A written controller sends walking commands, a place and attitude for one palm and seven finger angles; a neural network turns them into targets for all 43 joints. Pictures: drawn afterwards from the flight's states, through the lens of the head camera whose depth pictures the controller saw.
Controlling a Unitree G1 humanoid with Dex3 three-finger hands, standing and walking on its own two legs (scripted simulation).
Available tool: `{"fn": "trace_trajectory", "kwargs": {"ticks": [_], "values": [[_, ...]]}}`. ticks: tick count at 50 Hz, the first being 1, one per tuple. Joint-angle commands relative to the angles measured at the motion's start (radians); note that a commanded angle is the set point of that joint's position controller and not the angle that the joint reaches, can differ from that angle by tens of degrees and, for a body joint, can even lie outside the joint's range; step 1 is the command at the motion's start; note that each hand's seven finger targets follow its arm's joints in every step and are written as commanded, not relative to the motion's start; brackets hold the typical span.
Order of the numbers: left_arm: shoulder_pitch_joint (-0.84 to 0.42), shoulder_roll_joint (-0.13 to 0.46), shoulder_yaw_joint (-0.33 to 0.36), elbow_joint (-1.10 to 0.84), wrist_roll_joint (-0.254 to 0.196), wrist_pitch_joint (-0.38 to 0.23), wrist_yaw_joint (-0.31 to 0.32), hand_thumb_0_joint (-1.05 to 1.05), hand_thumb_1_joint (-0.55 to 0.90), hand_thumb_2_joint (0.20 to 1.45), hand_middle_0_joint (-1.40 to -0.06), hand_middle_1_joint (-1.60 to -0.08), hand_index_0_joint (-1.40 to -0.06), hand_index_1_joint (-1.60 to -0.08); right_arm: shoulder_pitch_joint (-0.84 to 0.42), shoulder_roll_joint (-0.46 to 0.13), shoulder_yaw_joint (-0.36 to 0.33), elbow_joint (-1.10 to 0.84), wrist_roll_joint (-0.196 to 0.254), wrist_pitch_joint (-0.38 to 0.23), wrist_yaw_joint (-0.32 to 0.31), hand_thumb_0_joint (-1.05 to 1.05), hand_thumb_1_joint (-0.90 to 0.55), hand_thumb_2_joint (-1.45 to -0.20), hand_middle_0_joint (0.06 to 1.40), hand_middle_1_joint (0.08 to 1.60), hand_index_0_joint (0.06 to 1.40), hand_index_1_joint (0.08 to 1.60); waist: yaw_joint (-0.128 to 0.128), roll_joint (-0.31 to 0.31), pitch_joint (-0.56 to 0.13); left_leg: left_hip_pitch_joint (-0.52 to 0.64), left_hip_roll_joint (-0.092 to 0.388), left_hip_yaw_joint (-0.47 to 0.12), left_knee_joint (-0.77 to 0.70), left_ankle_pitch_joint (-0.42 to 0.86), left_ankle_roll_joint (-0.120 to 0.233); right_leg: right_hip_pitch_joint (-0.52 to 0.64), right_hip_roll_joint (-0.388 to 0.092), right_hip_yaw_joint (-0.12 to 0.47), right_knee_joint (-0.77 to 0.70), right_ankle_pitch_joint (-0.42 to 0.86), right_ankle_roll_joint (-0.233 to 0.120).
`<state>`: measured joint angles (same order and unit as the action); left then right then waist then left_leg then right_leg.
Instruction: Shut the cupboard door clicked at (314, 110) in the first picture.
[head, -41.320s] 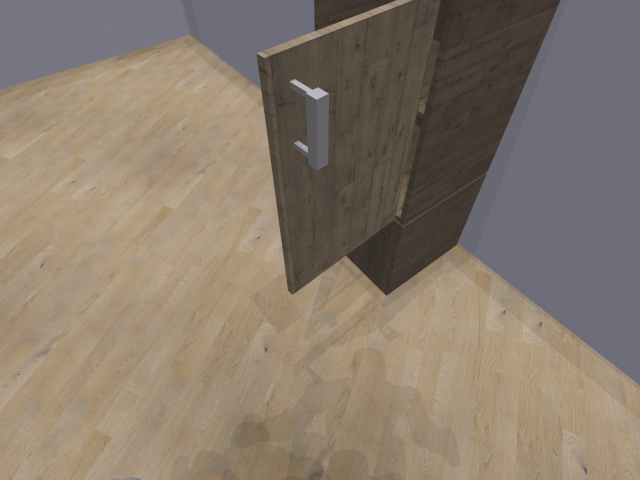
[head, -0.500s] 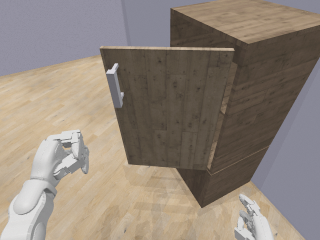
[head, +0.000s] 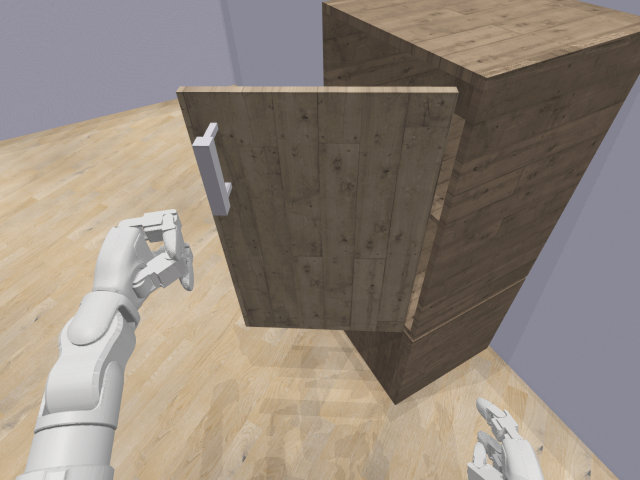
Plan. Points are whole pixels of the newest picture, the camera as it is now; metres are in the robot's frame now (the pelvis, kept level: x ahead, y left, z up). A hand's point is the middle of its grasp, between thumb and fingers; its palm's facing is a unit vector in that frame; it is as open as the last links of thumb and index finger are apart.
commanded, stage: bring the fist close to the handle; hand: left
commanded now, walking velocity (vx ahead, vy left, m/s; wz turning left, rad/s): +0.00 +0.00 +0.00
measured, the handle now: (216, 169) +0.50 +0.20 +0.14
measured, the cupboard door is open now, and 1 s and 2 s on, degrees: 58 56 41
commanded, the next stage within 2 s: push the door shut along its arc in 0.94 s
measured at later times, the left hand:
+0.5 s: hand (218, 205) +0.41 +0.17 +0.15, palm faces +0.05 -1.00 -0.01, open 3.1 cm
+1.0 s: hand (218, 202) +0.41 +0.17 +0.15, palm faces +0.06 -1.00 -0.01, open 3.1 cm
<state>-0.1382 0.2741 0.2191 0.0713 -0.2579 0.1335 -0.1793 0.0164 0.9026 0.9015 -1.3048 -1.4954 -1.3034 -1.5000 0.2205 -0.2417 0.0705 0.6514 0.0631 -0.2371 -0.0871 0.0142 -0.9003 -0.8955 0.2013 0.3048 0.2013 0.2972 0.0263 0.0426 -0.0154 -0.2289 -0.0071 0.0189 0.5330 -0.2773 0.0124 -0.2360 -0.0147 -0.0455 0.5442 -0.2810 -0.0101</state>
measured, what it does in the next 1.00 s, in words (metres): stands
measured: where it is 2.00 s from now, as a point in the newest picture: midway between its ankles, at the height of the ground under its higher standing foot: outside the picture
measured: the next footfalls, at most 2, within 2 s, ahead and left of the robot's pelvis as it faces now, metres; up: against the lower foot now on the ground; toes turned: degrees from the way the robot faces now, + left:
none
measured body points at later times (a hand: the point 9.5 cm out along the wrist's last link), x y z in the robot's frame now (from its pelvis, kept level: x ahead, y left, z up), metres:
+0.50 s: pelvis +0.01 +0.00 +0.00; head +0.02 -0.01 +0.45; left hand +0.41 +0.23 +0.15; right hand +0.15 -0.24 -0.10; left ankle +0.01 +0.11 -0.73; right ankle +0.01 -0.11 -0.73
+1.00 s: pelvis +0.01 +0.00 +0.00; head +0.01 -0.02 +0.45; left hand +0.41 +0.23 +0.16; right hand +0.13 -0.25 -0.11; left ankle +0.01 +0.11 -0.73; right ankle +0.01 -0.11 -0.73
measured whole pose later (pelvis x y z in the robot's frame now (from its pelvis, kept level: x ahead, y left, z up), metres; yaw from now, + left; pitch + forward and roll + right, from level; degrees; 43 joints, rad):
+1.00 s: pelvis +0.01 +0.00 +0.00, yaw -1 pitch +2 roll +0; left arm -0.53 0.29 0.25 0.57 -0.19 0.00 -0.13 0.02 0.90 0.90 -1.30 -1.50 -1.30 -1.50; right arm 0.27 -0.26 0.03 0.66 0.06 -0.09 -0.08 0.01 -0.90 -0.90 0.20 0.30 0.20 0.30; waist -0.02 0.04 -0.03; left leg -0.29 0.01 0.03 0.54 -0.28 0.01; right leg -0.30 0.00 -0.03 0.54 -0.28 -0.01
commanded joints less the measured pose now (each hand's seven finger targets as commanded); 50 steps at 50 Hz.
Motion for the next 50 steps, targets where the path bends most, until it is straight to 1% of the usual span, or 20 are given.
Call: {"fn": "trace_trajectory", "kwargs": {"ticks": [1, 4, 7, 9, 10, 13, 16, 20, 23, 24, 26, 30, 33, 35, 38, 39, 43, 44, 46, 50], "values": [[-0.377, 0.184, 0.08, -0.192, 0.001, -0.082, 0.012, 0.0, 0.9, 0.9, -1.3, -1.5, -1.3, -1.5, -0.121, -0.113, -0.051, -0.163, 0.005, -0.037, -0.005, 0.0, -0.9, -0.9, 0.2, 0.3, 0.2, 0.3, 0.007, -0.006, -0.205, 0.07, -0.001, -0.018, -0.063, 0.204, 0.013, 0.045, 0.009, 0.005, -0.071, 0.225, -0.004], [-0.442, 0.189, 0.068, -0.144, 0.008, -0.094, 0.014, 0.0, 0.9, 0.9, -1.3, -1.5, -1.3, -1.5, -0.104, -0.119, -0.055, -0.153, 0.005, -0.029, -0.009, 0.0, -0.9, -0.9, 0.2, 0.3, 0.2, 0.3, -0.004, -0.03, -0.213, 0.078, 0.002, -0.024, -0.057, 0.21, 0.013, 0.038, 0.012, 0.004, -0.068, 0.228, -0.006], [-0.509, 0.157, 0.034, -0.088, 0.011, -0.094, 0.013, 0.0, 0.9, 0.9, -1.3, -1.5, -1.3, -1.5, -0.098, -0.119, -0.057, -0.143, 0.008, -0.02, -0.011, 0.0, -0.9, -0.9, 0.2, 0.3, 0.2, 0.3, -0.021, -0.01, -0.215, 0.088, 0.001, -0.024, -0.054, 0.199, 0.013, 0.008, 0.013, 0.005, -0.07, 0.224, -0.006], [-0.535, 0.187, 0.054, -0.037, 0.02, -0.091, 0.022, 0.0, 0.9, 0.9, -1.3, -1.5, -1.3, -1.5, -0.089, -0.126, -0.059, -0.135, 0.006, -0.009, -0.012, 0.0, -0.9, -0.9, 0.2, 0.3, 0.2, 0.3, -0.014, -0.035, -0.214, 0.076, 0.003, -0.028, -0.057, 0.192, 0.013, 0.017, 0.013, 0.006, -0.073, 0.209, -0.008], [-0.566, 0.162, 0.031, -0.028, 0.021, -0.09, 0.024, 0.0, 0.9, 0.9, -1.3, -1.5, -1.3, -1.5, -0.09, -0.124, -0.057, -0.14, 0.007, -0.006, -0.012, 0.0, -0.9, -0.9, 0.2, 0.3, 0.2, 0.3, -0.021, -0.031, -0.22, 0.076, 0.002, -0.031, -0.06, 0.191, 0.013, 0.011, 0.01, 0.004, -0.071, 0.21, -0.008], [-0.626, 0.172, 0.039, 0.018, 0.031, -0.094, 0.039, 0.0, 0.9, 0.9, -1.3, -1.5, -1.3, -1.5, -0.081, -0.124, -0.061, -0.133, 0.006, 0.01, -0.01, 0.0, -0.9, -0.9, 0.2, 0.3, 0.2, 0.3, -0.022, -0.007, -0.252, 0.094, 0.003, -0.03, -0.053, 0.22, 0.009, 0.011, 0.012, 0.005, -0.064, 0.234, -0.012], [-0.696, 0.17, 0.035, 0.078, 0.037, -0.101, 0.053, 0.0, 0.9, 0.9, -1.3, -1.5, -1.3, -1.5, -0.065, -0.127, -0.062, -0.126, 0.004, 0.026, -0.007, 0.0, -0.9, -0.9, 0.2, 0.3, 0.2, 0.3, -0.032, -0.05, -0.259, 0.083, 0.005, -0.032, -0.049, 0.234, 0.011, 0.015, 0.012, 0.005, -0.061, 0.254, -0.011], [-0.758, 0.231, 0.081, 0.191, 0.053, -0.113, 0.068, 0.0, 0.9, 0.9, -1.3, -1.5, -1.3, -1.5, -0.039, -0.136, -0.063, -0.117, 0.001, 0.052, -0.004, 0.0, -0.9, -0.9, 0.2, 0.3, 0.2, 0.3, -0.035, -0.062, -0.257, 0.052, 0.007, -0.029, -0.047, 0.238, 0.012, 0.019, 0.009, 0.012, -0.058, 0.266, -0.011], [-0.829, 0.213, 0.061, 0.231, 0.061, -0.137, 0.065, 0.0, 0.9, 0.9, -1.3, -1.5, -1.3, -1.5, -0.024, -0.134, -0.069, -0.117, 0.002, 0.061, 0.0, 0.0, -0.9, -0.9, 0.2, 0.3, 0.2, 0.3, -0.043, -0.007, -0.289, 0.069, 0.007, -0.02, -0.033, 0.263, 0.01, 0.008, 0.01, 0.018, -0.05, 0.294, -0.013], [-0.845, 0.253, 0.086, 0.25, 0.067, -0.149, 0.068, 0.0, 0.9, 0.9, -1.3, -1.5, -1.3, -1.5, -0.008, -0.141, -0.072, -0.11, -0.001, 0.068, 0.0, 0.0, -0.9, -0.9, 0.2, 0.3, 0.2, 0.3, -0.041, -0.046, -0.307, 0.064, 0.01, -0.026, -0.03, 0.273, 0.011, 0.025, 0.011, 0.015, -0.046, 0.298, -0.014], [-0.882, 0.226, 0.067, 0.258, 0.066, -0.17, 0.065, 0.0, 0.9, 0.9, -1.3, -1.5, -1.3, -1.5, 0.0, -0.138, -0.076, -0.114, 0.0, 0.072, 0.005, 0.0, -0.9, -0.9, 0.2, 0.3, 0.2, 0.3, -0.046, -0.011, -0.333, 0.077, 0.008, -0.022, -0.024, 0.303, 0.011, 0.025, 0.013, 0.018, -0.038, 0.333, -0.016], [-0.815, 0.209, 0.074, 0.274, 0.058, -0.196, 0.056, 0.0, 0.9, 0.9, -1.3, -1.5, -1.3, -1.5, 0.027, -0.142, -0.087, -0.119, -0.003, 0.077, 0.014, 0.0, -0.9, -0.9, 0.2, 0.3, 0.2, 0.3, -0.035, -0.044, -0.374, 0.086, 0.009, -0.018, -0.014, 0.36, 0.013, 0.05, 0.017, 0.014, -0.029, 0.393, -0.013], [-0.792, 0.188, 0.057, 0.245, 0.057, -0.204, 0.048, 0.0, 0.9, 0.9, -1.3, -1.5, -1.3, -1.5, 0.022, -0.14, -0.09, -0.125, 0.001, 0.084, 0.02, 0.0, -0.9, -0.9, 0.2, 0.3, 0.2, 0.3, -0.034, -0.027, -0.354, 0.084, 0.01, -0.012, -0.019, 0.361, 0.013, 0.047, 0.02, 0.013, -0.029, 0.4, -0.013], [-0.792, 0.221, 0.08, 0.264, 0.06, -0.197, 0.053, 0.0, 0.9, 0.9, -1.3, -1.5, -1.3, -1.5, 0.024, -0.144, -0.09, -0.121, 0.002, 0.094, 0.018, 0.0, -0.9, -0.9, 0.2, 0.3, 0.2, 0.3, -0.038, -0.047, -0.307, 0.052, 0.01, -0.011, -0.03, 0.312, 0.015, 0.038, 0.019, 0.013, -0.041, 0.365, -0.01], [-0.808, 0.228, 0.091, 0.238, 0.058, -0.197, 0.063, 0.0, 0.9, 0.9, -1.3, -1.5, -1.3, -1.5, 0.014, -0.141, -0.089, -0.127, 0.002, 0.097, 0.015, 0.0, -0.9, -0.9, 0.2, 0.3, 0.2, 0.3, -0.037, -0.038, -0.307, 0.053, 0.007, -0.008, -0.039, 0.278, 0.017, 0.039, 0.02, 0.018, -0.05, 0.335, -0.011], [-0.796, 0.261, 0.117, 0.238, 0.062, -0.2, 0.071, 0.0, 0.9, 0.9, -1.3, -1.5, -1.3, -1.5, 0.017, -0.146, -0.09, -0.125, 0.0, 0.101, 0.011, 0.0, -0.9, -0.9, 0.2, 0.3, 0.2, 0.3, -0.033, -0.063, -0.303, 0.048, 0.008, -0.009, -0.039, 0.268, 0.02, 0.048, 0.021, 0.02, -0.055, 0.324, -0.009], [-0.815, 0.23, 0.087, 0.209, 0.061, -0.213, 0.067, 0.0, 0.9, 0.9, -1.3, -1.5, -1.3, -1.5, 0.006, -0.137, -0.088, -0.129, 0.002, 0.097, 0.01, 0.0, -0.9, -0.9, 0.2, 0.3, 0.2, 0.3, -0.035, -0.012, -0.327, 0.073, 0.005, -0.005, -0.041, 0.27, 0.019, 0.048, 0.021, 0.025, -0.053, 0.331, -0.012], [-0.804, 0.25, 0.098, 0.229, 0.062, -0.212, 0.066, 0.0, 0.9, 0.9, -1.3, -1.5, -1.3, -1.5, 0.008, -0.141, -0.086, -0.127, 0.001, 0.1, 0.008, 0.0, -0.9, -0.9, 0.2, 0.3, 0.2, 0.3, -0.038, -0.022, -0.309, 0.063, 0.006, -0.005, -0.042, 0.252, 0.02, 0.048, 0.019, 0.027, -0.06, 0.315, -0.01], [-0.813, 0.222, 0.075, 0.269, 0.057, -0.204, 0.055, 0.0, 0.9, 0.9, -1.3, -1.5, -1.3, -1.5, 0.004, -0.139, -0.083, -0.124, 0.005, 0.101, 0.006, 0.0, -0.9, -0.9, 0.2, 0.3, 0.2, 0.3, -0.051, -0.061, -0.274, 0.041, 0.006, -0.006, -0.049, 0.219, 0.021, 0.029, 0.02, 0.023, -0.067, 0.291, -0.007], [-0.868, 0.23, 0.069, 0.313, 0.056, -0.198, 0.047, 0.0, 0.9, 0.9, -1.3, -1.5, -1.3, -1.5, 0.001, -0.142, -0.079, -0.123, 0.007, 0.105, 0.002, 0.0, -0.9, -0.9, 0.2, 0.3, 0.2, 0.3, -0.059, -0.039, -0.257, 0.031, 0.001, -0.009, -0.048, 0.163, 0.022, -0.001, 0.017, 0.03, -0.078, 0.229, -0.006]]}}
